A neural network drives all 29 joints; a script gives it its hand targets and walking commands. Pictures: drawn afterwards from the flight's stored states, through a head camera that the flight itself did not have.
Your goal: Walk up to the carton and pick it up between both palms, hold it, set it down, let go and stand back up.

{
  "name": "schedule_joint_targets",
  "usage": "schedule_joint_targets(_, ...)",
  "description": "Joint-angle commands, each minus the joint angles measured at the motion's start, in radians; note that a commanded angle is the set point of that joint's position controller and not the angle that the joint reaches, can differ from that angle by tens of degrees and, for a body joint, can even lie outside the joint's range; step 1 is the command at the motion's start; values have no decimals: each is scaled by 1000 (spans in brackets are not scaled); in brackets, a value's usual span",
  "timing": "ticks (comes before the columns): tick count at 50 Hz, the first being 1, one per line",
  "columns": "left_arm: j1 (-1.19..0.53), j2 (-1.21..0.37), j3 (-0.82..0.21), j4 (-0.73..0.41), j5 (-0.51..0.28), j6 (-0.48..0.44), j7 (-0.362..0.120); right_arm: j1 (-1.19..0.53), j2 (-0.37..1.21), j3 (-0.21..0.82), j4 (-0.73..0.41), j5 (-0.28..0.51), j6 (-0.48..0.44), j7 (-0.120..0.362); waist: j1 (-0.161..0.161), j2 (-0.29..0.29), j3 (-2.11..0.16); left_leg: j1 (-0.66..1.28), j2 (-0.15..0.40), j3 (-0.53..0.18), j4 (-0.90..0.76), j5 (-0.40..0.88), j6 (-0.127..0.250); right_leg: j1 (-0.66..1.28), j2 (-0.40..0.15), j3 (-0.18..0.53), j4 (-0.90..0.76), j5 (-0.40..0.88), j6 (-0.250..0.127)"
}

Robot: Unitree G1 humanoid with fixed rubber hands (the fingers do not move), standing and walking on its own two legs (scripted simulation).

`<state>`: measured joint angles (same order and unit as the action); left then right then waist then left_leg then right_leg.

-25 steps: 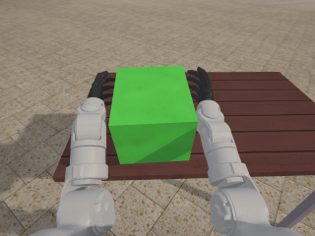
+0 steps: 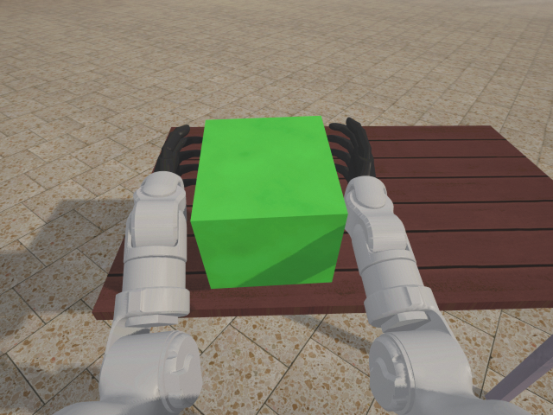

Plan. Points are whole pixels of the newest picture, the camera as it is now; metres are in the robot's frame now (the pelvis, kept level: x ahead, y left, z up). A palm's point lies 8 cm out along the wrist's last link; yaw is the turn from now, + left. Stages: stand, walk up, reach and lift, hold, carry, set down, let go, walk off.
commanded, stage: hold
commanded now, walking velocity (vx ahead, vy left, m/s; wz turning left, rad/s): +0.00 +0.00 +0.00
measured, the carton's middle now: (267, 199) +0.36 +0.00 +0.17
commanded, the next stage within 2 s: set down in 1.84 s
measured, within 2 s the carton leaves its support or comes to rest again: neither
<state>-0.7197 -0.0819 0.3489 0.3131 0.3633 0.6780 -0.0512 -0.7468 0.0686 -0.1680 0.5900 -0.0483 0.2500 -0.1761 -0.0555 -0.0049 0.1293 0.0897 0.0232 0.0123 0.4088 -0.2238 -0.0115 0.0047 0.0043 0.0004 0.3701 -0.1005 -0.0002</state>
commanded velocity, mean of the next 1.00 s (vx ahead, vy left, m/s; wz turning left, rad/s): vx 0.00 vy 0.00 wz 0.00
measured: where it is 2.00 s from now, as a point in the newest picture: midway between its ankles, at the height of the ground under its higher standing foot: outside the picture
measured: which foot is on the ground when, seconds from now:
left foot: down 0.00-1.00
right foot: down 0.00-1.00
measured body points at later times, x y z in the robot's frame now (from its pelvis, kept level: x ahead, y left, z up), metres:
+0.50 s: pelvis +0.00 +0.00 +0.00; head -0.07 +0.00 +0.44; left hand +0.38 +0.14 +0.21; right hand +0.38 -0.13 +0.21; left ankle +0.02 +0.13 -0.74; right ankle +0.09 -0.11 -0.74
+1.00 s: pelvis +0.00 +0.00 +0.00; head -0.07 +0.00 +0.44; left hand +0.38 +0.14 +0.21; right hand +0.38 -0.13 +0.21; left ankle +0.02 +0.13 -0.74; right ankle +0.09 -0.11 -0.74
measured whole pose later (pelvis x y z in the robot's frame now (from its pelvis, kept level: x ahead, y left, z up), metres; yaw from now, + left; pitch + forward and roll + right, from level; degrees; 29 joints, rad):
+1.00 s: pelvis +0.00 +0.00 +0.00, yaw +0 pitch -16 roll +0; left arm -0.72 -0.08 0.35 0.31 0.36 0.68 -0.05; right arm -0.75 0.07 -0.17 0.59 -0.05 0.25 -0.18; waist -0.06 -0.01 0.13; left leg 0.09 0.02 0.01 0.41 -0.22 -0.01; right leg 0.00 0.00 0.00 0.37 -0.10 0.00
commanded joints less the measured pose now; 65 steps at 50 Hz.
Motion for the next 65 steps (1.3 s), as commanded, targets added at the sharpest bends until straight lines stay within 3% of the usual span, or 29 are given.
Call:
schedule_joint_targets(1,-635,-475,-364,-154,-92,-60,-124,-657,527,414,-184,153,-80,109,-21,-66,-365,-193,-80,44,-182,70,50,230,28,-94,-107,26,18)
schedule_joint_targets(3,-641,-471,-352,-139,-85,-60,-122,-671,537,421,-183,153,-81,113,-2,-70,-354,-201,-80,44,-185,60,53,229,31,-96,-107,9,18)
schedule_joint_targets(5,-611,-473,-365,-153,-91,-59,-120,-666,533,432,-220,163,-82,107,-11,-79,-382,-186,-82,43,-174,95,50,247,32,-97,-103,59,23)
schedule_joint_targets(12,-632,-470,-367,-147,-93,-59,-124,-654,523,420,-189,156,-76,106,-23,-73,-349,-192,-80,41,-178,74,47,225,32,-97,-110,24,21)
schedule_joint_targets(17,-619,-469,-353,-142,-84,-56,-124,-660,536,428,-205,154,-79,107,-6,-86,-373,-184,-84,46,-179,79,58,239,31,-101,-108,35,25)
schedule_joint_targets(23,-632,-480,-380,-175,-99,-62,-120,-665,532,439,-218,164,-85,107,-15,-67,-386,-177,-81,41,-170,110,43,236,34,-99,-104,54,20)
schedule_joint_targets(25,-632,-464,-351,-143,-79,-56,-124,-647,519,412,-176,151,-71,108,-15,-69,-340,-196,-80,41,-186,50,52,225,30,-97,-107,11,20)
schedule_joint_targets(30,-622,-476,-363,-167,-87,-59,-124,-655,539,433,-213,160,-80,105,-12,-76,-385,-180,-83,44,-171,112,50,250,30,-98,-102,70,27)
schedule_joint_targets(36,-624,-460,-336,-123,-78,-54,-127,-663,530,417,-185,151,-74,110,-8,-82,-348,-203,-83,47,-189,39,61,237,27,-96,-108,11,23)
schedule_joint_targets(39,-650,-476,-379,-179,-105,-67,-121,-656,531,423,-198,152,-85,110,-23,-66,-391,-183,-78,41,-176,80,48,230,29,-97,-102,35,21)
schedule_joint_targets(42,-638,-474,-367,-168,-95,-68,-120,-664,542,442,-205,163,-85,110,-3,-75,-386,-183,-83,45,-172,103,51,238,33,-98,-104,46,24)
schedule_joint_targets(43,-616,-472,-361,-160,-89,-60,-122,-638,528,429,-188,157,-79,107,-17,-79,-365,-186,-82,43,-177,96,50,241,32,-96,-106,54,22)
schedule_joint_targets(49,-631,-469,-365,-159,-90,-63,-123,-668,532,431,-200,160,-83,108,-6,-80,-378,-190,-83,45,-177,80,52,239,33,-101,-106,33,25)
schedule_joint_targets(53,-611,-475,-381,-184,-99,-63,-119,-644,538,446,-224,168,-83,104,-14,-75,-406,-167,-83,44,-165,130,48,247,32,-97,-102,86,23)
schedule_joint_targets(61,-634,-468,-366,-163,-95,-66,-121,-667,540,439,-208,165,-83,106,-6,-82,-388,-188,-84,43,-174,88,53,236,31,-95,-106,40,24)
schedule_joint_targets(63,-603,-465,-355,-144,-83,-54,-126,-635,516,421,-189,150,-75,105,-24,-85,-354,-183,-82,45,-181,83,50,238,31,-98,-108,45,21)
schedule_joint_targets(65,-627,-471,-362,-152,-91,-55,-125,-666,525,425,-198,162,-79,109,-12,-69,-355,-189,-81,46,-180,76,49,226,31,-95,-109,27,19)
